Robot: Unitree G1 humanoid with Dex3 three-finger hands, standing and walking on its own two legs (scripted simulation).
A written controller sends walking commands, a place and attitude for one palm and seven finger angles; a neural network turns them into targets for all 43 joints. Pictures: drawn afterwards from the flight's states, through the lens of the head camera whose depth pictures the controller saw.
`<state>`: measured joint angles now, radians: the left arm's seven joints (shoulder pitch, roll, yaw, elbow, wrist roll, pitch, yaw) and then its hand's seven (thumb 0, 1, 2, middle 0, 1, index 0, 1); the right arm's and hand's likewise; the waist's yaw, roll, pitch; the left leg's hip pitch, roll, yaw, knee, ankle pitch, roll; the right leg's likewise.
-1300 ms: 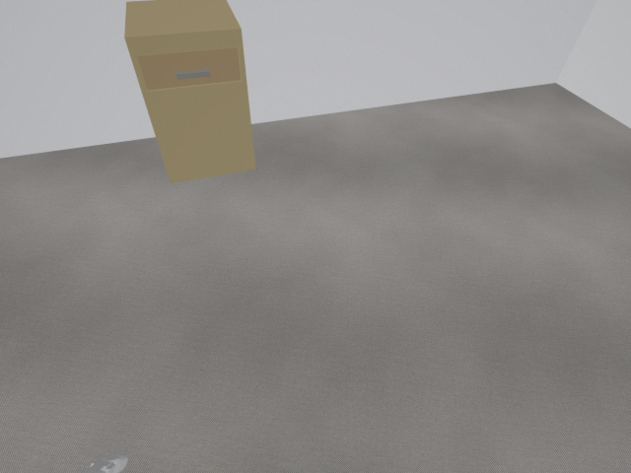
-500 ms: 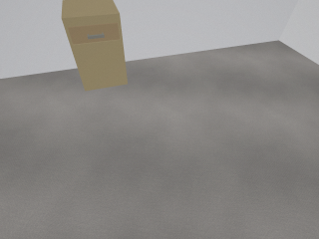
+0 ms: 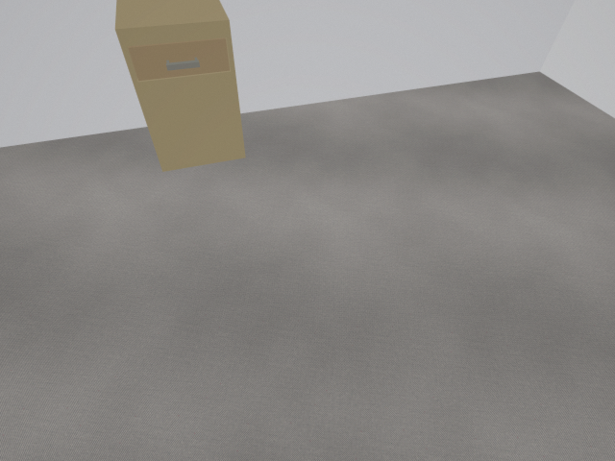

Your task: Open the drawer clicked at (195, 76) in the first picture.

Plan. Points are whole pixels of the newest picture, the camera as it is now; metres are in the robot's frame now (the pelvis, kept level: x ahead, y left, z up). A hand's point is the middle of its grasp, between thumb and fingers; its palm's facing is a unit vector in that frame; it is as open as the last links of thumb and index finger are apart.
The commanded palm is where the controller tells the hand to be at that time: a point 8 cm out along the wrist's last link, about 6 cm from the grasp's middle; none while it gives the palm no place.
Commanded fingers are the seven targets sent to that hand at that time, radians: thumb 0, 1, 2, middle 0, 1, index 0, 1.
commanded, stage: look at it before walking up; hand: left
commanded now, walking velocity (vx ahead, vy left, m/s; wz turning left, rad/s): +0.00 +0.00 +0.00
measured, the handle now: (182, 63) +1.59 +0.61 -0.22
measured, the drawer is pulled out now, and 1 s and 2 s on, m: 0.00 0.00 0.00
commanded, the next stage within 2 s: walk to a spot facing it in 0.24 s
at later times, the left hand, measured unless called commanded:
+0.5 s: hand out of the picture +0.07 +0.23 -0.17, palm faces -0.01 -0.96 -0.28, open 7.4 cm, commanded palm none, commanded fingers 0.00 0.90 0.90 -0.20 -0.30 -0.20 -0.30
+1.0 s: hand (187, 395) +0.25 +0.22 -0.18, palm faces +0.02 -0.99 -0.13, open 7.4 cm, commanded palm none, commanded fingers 0.00 0.90 0.90 -0.20 -0.30 -0.20 -0.30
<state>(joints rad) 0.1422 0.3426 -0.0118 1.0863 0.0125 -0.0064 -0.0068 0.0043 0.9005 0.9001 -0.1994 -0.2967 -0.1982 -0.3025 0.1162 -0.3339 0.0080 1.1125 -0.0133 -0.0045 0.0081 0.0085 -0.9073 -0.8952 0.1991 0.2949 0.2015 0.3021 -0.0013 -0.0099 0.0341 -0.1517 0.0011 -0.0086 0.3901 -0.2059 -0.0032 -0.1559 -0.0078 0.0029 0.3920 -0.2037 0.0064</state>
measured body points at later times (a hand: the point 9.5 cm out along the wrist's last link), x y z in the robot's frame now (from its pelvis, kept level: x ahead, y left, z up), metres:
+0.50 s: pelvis +0.02 +0.00 +0.00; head +0.01 +0.01 +0.45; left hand +0.07 +0.28 -0.15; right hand +0.08 -0.28 -0.14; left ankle +0.00 +0.12 -0.74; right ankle +0.01 -0.12 -0.74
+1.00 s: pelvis +0.18 +0.04 -0.01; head +0.23 +0.06 +0.44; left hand +0.25 +0.27 -0.17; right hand +0.04 -0.15 -0.14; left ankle +0.03 +0.12 -0.74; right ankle +0.31 -0.08 -0.70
